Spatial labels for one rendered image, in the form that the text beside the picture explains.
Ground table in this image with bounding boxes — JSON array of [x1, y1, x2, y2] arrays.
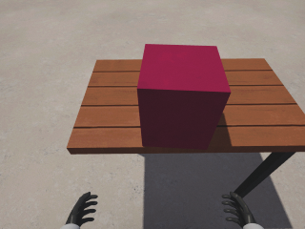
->
[[67, 58, 305, 198]]

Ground right robot hand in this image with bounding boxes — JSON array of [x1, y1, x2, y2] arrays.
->
[[221, 191, 257, 228]]

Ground left robot hand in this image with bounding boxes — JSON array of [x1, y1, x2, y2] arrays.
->
[[66, 192, 98, 227]]

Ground carton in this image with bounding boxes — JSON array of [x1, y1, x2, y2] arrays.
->
[[137, 44, 231, 150]]

